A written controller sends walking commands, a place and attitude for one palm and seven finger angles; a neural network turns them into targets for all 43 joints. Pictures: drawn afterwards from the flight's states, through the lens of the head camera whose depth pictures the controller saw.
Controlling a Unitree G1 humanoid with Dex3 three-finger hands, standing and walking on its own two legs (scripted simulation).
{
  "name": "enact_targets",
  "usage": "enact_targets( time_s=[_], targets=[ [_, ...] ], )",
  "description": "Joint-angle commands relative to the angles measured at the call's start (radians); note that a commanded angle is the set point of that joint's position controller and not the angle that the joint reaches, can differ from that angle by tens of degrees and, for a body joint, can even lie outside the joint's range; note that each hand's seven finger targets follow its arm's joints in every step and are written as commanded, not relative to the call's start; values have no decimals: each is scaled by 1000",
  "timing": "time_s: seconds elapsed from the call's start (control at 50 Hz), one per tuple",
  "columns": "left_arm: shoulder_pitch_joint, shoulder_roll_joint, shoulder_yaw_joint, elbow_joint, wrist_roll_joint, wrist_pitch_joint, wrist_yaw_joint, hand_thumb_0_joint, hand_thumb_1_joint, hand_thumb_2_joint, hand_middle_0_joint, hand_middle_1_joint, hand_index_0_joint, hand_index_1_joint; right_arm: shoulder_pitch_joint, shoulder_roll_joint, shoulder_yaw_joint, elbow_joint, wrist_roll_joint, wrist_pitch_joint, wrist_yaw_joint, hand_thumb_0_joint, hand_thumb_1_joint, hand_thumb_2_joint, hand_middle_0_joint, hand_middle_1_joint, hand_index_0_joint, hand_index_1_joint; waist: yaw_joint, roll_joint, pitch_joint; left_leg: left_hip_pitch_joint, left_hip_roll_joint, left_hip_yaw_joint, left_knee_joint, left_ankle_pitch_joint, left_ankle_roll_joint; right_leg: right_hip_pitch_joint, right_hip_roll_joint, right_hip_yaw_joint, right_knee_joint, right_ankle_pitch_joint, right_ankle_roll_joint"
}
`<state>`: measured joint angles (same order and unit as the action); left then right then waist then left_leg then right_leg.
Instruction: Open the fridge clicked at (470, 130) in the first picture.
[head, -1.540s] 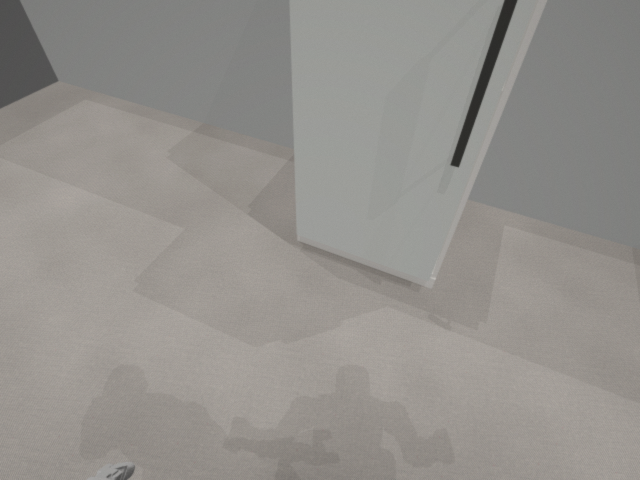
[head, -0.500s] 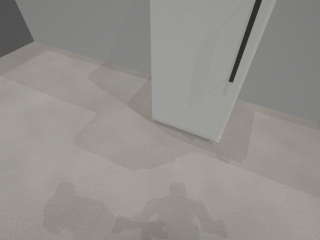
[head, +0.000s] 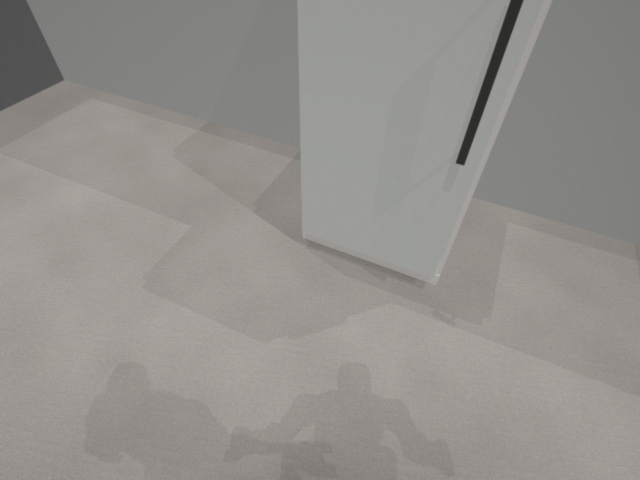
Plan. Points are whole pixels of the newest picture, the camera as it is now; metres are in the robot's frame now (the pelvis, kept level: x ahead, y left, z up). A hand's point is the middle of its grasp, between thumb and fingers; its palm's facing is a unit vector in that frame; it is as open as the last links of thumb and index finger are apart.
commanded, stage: walk to a spot facing it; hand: right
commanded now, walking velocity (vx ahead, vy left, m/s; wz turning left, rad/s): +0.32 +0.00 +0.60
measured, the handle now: (491, 75) +0.93 -0.34 +0.09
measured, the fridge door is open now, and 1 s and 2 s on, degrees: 0 0 0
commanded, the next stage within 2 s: turn to face it in 0.70 s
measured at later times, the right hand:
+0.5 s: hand out of the picture +0.12 -0.14 -0.18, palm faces -0.12 +0.97 -0.22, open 7.4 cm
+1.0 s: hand (422, 376) +0.34 -0.16 -0.20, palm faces -0.25 +0.95 -0.17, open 7.4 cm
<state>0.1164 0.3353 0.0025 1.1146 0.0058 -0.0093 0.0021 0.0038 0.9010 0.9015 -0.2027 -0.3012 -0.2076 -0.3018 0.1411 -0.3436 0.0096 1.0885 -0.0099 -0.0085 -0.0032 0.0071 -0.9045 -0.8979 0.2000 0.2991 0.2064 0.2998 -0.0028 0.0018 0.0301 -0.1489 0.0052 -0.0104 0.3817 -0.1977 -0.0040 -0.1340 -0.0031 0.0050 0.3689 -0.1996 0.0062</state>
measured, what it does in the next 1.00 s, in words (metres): walks ahead, turning left: right foot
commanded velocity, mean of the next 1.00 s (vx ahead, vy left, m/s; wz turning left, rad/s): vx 0.23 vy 0.00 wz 0.18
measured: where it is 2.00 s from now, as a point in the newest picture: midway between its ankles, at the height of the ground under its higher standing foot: (307, 473)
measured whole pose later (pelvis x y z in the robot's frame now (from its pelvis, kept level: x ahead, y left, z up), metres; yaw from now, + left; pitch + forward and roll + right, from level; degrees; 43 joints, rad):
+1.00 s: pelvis +0.29 +0.01 -0.01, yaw +18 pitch -2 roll +2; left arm 0.21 0.14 0.04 1.01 0.01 -0.06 0.03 -0.01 0.94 0.90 -0.20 -0.30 -0.21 -0.30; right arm 0.31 -0.20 -0.05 1.07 -0.02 -0.02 -0.03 0.01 -0.91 -0.90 0.20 0.30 0.20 0.30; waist 0.00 0.04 0.04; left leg -0.37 0.03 0.04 1.13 -0.43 -0.01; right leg -0.31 -0.02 -0.14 0.54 -0.21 -0.08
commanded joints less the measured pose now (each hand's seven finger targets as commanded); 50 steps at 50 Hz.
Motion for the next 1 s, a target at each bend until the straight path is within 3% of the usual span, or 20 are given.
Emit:
enact_targets(
  time_s=[0.0, 0.12, 0.2, 0.26, 0.3, 0.32, 0.34, 0.36, 0.4, 0.44, 0.54, 0.72, 0.76, 0.78, 0.8, 0.82, 0.84, 0.86, 0.92, 0.98],
  targets=[
    [-24, 144, 22, -49, 6, -16, 8, 0, 900, 900, -200, -300, -200, -300, -13, -142, -31, -47, 0, -12, -11, 0, -900, -900, 200, 300, 200, 300, 2, 16, -59, -11, 109, -105, -73, 59, 24, 20, -114, 77, -49, 74, -23],
    [74, 128, 44, -76, 20, 8, 5, 0, 900, 900, -200, -300, -200, -300, 66, -96, -50, -93, -14, 29, 19, 0, -900, -900, 200, 300, 200, 300, 8, -19, 91, -238, 28, -148, 8, -384, 48, -62, -145, 84, -45, -440, -46],
    [161, 174, 81, -90, 14, -22, 13, 0, 900, 900, -200, -300, -200, -300, 24, -22, -62, -165, -11, 10, 36, 0, -900, -900, 200, 300, 200, 300, 45, -178, 99, -443, -7, 15, 420, -283, 16, 78, -375, 270, -186, -379, -185],
    [171, 135, 81, -92, 19, -38, 16, 0, 900, 900, -200, -300, -200, -300, 4, 9, -71, -192, -11, -6, 47, 0, -900, -900, 200, 300, 200, 300, 39, -144, 81, -431, 60, 23, 407, -312, 11, 107, -383, 148, -111, -101, -180],
    [110, 113, 77, -107, 21, -39, 16, 0, 900, 900, -200, -300, -200, -300, 131, 36, -77, -158, -10, -11, 52, 0, -900, -900, 200, 300, 200, 300, -30, -122, 32, -193, 46, 73, 249, -213, 17, -4, -320, -4, 26, -13, -114],
    [77, 102, 74, -114, 20, -37, 14, 0, 900, 900, -200, -300, -200, -300, 278, 26, -84, -105, -14, -14, 50, 0, -900, -900, 200, 300, 200, 300, -102, -46, -16, 21, 3, 103, 137, -89, 25, -116, -252, -91, 227, -44, -68],
    [63, 31, 60, -145, 6, -36, 4, 0, 900, 900, -200, -300, -200, -300, 418, -81, -107, -63, -23, -29, 33, 0, -900, -900, 200, 300, 200, 300, -153, 269, -57, 218, 161, -194, -30, -195, 90, -370, -131, -192, 551, -184, -8],
    [-1, -18, 45, -206, 8, -46, -4, 0, 900, 900, -200, -300, -200, -300, 499, -148, -118, -45, -10, -37, 14, 0, -900, -900, 200, 300, 200, 300, -163, 411, -33, 240, 357, -603, -181, -131, 165, -579, -36, -152, 785, -390, 17],
    [-12, 8, 61, -194, 9, -52, -6, 0, 900, 900, -200, -300, -200, -300, 409, -90, -108, -70, -2, -41, -2, 0, -900, -900, 200, 300, 200, 300, -110, 161, 12, 173, 338, -534, -172, -172, 226, -599, -118, -28, 847, -235, -3],
    [9, -6, 64, -163, 17, -45, -11, 0, 900, 900, -200, -300, -200, -300, 306, -34, -91, -96, -7, -46, -4, 0, -900, -900, 200, 300, 200, 300, -58, 74, 55, 32, 294, -438, -185, -195, 212, -541, -146, -17, 835, -141, 10],
    [72, -72, 66, -148, 17, -19, -20, 0, 900, 900, -200, -300, -200, -300, 296, 8, -79, -79, -15, -66, -10, 0, -900, -900, 200, 300, 200, 300, 1, 59, 74, -47, 222, -248, -203, 4, 189, -497, -139, -53, 710, -21, 43],
    [-75, -108, 56, -219, 9, -42, -28, 0, 900, 900, -200, -300, -200, -300, 352, 33, -75, -36, -19, -64, -25, 0, -900, -900, 200, 300, 200, 300, -47, 127, 70, 73, 201, -191, -112, 327, 162, -414, -95, -96, 355, -7, 19],
    [-2, -96, 63, -199, 7, -50, -18, 0, 900, 900, -200, -300, -200, -300, 316, 17, -85, -47, -19, -59, -24, 0, -900, -900, 200, 300, 200, 300, -10, 127, 54, 21, 185, -179, -27, 414, 148, -253, -58, -119, 263, -16, 6],
    [116, -78, 67, -160, 9, -54, -7, 0, 900, 900, -200, -300, -200, -300, 289, 16, -87, -54, -15, -57, -25, 0, -900, -900, 200, 300, 200, 300, 45, 109, 15, -17, 147, -138, 77, 457, 123, -102, -42, -118, 178, 51, -1],
    [258, -35, 73, -111, 15, -56, 4, 0, 900, 900, -200, -300, -200, -300, 300, 39, -84, -50, -6, -56, -24, 0, -900, -900, 200, 300, 200, 300, 92, 35, -73, -77, 98, -99, 259, 404, 94, 106, -70, -92, 139, 118, -21],
    [383, 63, 92, -83, 27, -62, 13, 0, 900, 900, -200, -300, -200, -300, 361, 95, -77, -48, 6, -53, -20, 0, -900, -900, 200, 300, 200, 300, 110, -190, -217, -227, -21, 10, 537, 37, 40, 314, -311, 195, 124, 321, -102],
    [422, 114, 94, -77, 14, -49, 13, 0, 900, 900, -200, -300, -200, -300, 393, 125, -62, -56, 7, -52, -21, 0, -900, -900, 200, 300, 200, 300, 87, -342, -257, -321, -72, 22, 802, -416, 22, 326, -474, 409, 11, 495, -193],
    [347, 75, 80, -93, 10, -33, 14, 0, 900, 900, -200, -300, -200, -300, 359, 105, -68, -66, -2, -45, -30, 0, -900, -900, 200, 300, 200, 300, 63, -213, -170, -340, -21, -15, 876, -417, 31, 189, -474, 400, -42, 418, -242],
    [191, -65, 42, -111, 11, -47, 24, 0, 900, 900, -200, -300, -200, -300, 244, 129, -67, -59, -18, -29, -17, 0, -900, -900, 200, 300, 200, 300, 2, -130, 42, -329, 73, 7, 824, -231, -9, -126, -310, 233, -117, 347, -188],
    [168, -66, 40, -105, 6, -51, 25, 0, 900, 900, -200, -300, -200, -300, 254, 142, -63, -58, -12, 2, -14, 0, -900, -900, 200, 300, 200, 300, -32, -123, -11, -244, 71, 30, 710, -169, -35, -161, -231, 114, -115, 411, -159]
  ],
)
